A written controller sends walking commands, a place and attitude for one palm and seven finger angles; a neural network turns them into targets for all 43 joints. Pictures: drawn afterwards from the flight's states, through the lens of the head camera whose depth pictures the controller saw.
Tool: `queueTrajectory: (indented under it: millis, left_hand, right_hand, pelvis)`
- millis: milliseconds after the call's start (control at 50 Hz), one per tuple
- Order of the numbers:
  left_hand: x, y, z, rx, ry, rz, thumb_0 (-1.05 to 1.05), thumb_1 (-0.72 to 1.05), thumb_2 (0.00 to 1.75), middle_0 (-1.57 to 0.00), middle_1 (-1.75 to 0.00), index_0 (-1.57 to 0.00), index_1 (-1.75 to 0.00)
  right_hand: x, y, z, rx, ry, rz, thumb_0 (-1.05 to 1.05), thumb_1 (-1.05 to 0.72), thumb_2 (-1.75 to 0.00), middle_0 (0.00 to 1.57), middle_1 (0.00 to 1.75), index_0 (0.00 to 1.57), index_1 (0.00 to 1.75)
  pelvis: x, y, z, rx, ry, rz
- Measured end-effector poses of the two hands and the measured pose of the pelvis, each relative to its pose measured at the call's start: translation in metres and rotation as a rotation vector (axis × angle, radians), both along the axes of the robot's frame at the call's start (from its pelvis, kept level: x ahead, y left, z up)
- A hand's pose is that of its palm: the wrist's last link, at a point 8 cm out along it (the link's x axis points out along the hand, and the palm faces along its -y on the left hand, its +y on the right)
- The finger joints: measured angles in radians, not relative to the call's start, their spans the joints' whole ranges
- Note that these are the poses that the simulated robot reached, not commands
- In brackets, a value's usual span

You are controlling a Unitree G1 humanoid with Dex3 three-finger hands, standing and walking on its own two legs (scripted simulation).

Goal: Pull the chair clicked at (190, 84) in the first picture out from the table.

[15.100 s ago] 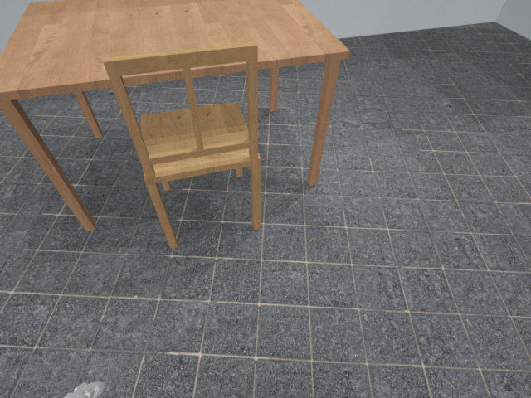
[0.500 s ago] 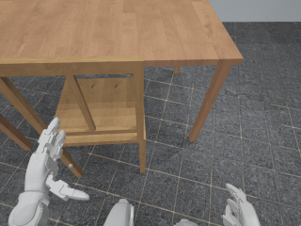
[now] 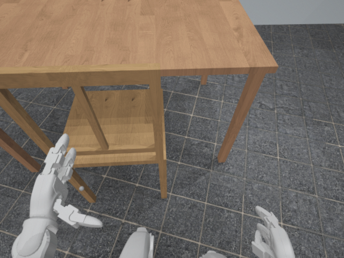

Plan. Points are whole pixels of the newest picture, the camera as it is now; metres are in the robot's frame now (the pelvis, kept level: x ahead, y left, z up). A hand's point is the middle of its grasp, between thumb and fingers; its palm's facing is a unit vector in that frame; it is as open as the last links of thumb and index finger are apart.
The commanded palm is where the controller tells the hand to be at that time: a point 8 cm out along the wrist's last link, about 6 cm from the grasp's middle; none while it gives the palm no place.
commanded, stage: aim the fingers beside a spindle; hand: left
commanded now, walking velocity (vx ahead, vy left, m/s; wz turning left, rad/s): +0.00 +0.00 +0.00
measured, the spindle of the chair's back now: (93, 121) +0.47 +0.26 -0.01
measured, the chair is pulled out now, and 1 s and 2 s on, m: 0.00 0.00 0.00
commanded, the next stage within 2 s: push the fingers through the gap in 1.88 s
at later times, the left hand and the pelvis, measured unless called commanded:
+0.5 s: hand (84, 178) +0.28 +0.22 +0.03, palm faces +0.09 -0.99 -0.05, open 16.9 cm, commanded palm +0.26 +0.27 +0.03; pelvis -0.01 +0.00 -0.01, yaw -1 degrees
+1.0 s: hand (92, 172) +0.30 +0.21 +0.01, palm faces +0.09 -1.00 -0.04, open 16.9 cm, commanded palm +0.28 +0.26 +0.01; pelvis -0.01 +0.01 -0.03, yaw -1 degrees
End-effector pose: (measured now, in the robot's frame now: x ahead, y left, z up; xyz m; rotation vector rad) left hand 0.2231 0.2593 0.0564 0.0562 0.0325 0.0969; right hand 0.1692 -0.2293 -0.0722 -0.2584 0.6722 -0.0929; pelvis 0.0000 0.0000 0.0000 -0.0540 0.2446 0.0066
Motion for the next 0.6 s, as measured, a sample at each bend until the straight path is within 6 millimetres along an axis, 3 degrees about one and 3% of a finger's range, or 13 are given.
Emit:
queueTrajectory:
  millis: [260,600]
  left_hand:
    - [0.013,0.002,-0.011,-0.004,-0.011,-0.014,-0.02,-0.5,0.3,-0.06,-0.08,-0.07,-0.08]
    - [0.038,0.009,-0.026,-0.016,-0.014,-0.018,-0.02,-0.5,0.3,-0.06,-0.08,-0.06,-0.08]
  right_hand:
    - [-0.014,-0.01,-0.011,-0.02,0.036,-0.025,0.01,-0.9,-0.9,0.21,0.3,0.2,0.3]
    - [-0.026,-0.006,-0.025,-0.029,0.087,-0.035,0.01,-0.9,-0.9,0.21,0.3,0.2,0.3]
  pelvis:
    - [-0.004,0.0,-0.007,-0.002,0.019,-0.006]
    - [-0.008,0.006,-0.016,-0.008,0.051,-0.016]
